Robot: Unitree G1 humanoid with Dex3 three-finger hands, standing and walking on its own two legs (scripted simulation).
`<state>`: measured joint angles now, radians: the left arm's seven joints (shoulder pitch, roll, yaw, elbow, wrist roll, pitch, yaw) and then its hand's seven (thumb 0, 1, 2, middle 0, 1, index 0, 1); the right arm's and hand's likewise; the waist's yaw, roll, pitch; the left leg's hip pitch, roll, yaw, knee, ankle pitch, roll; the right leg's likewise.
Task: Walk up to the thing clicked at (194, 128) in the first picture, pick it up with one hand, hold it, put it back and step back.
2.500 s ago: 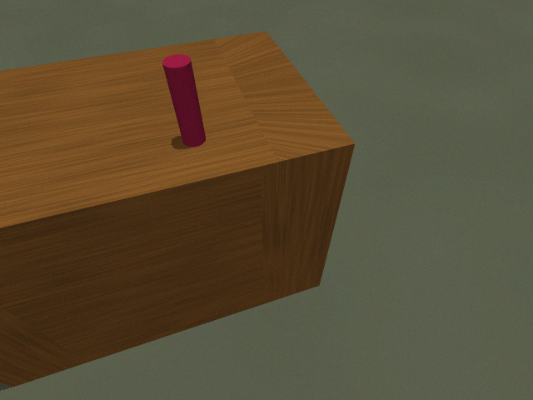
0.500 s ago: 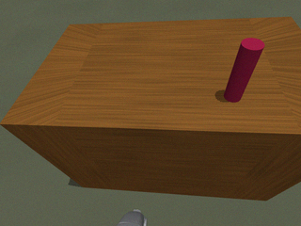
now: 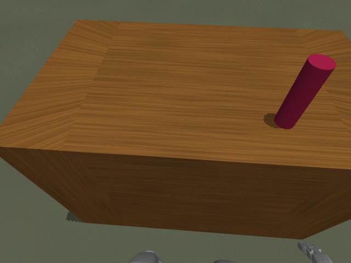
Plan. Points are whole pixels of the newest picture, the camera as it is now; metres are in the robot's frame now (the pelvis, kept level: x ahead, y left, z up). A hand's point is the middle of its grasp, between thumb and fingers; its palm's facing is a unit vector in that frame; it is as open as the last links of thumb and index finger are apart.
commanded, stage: walk up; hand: right
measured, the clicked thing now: (300, 96) +0.48 -0.27 +0.10
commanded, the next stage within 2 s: stand in 1.18 s
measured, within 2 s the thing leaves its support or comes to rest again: neither
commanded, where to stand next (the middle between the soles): +0.04 -0.04 m, yaw -2 degrees
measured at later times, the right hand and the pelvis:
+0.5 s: hand out of the picture +0.05 -0.28 -0.13, palm faces -0.02 +0.92 -0.38, open 7.4 cm; pelvis -0.01 -0.01 +0.02, yaw -1 degrees
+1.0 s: hand out of the picture +0.11 -0.27 -0.11, palm faces -0.02 +0.93 -0.38, open 7.4 cm; pelvis +0.01 -0.01 +0.03, yaw -1 degrees
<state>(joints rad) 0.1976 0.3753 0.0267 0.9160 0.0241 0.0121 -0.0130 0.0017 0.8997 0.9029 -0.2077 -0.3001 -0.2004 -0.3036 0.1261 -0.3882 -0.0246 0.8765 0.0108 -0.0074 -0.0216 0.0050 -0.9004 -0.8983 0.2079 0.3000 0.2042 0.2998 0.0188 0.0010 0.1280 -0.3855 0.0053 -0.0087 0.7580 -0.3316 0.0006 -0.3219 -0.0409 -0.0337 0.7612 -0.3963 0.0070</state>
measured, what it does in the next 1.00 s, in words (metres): stands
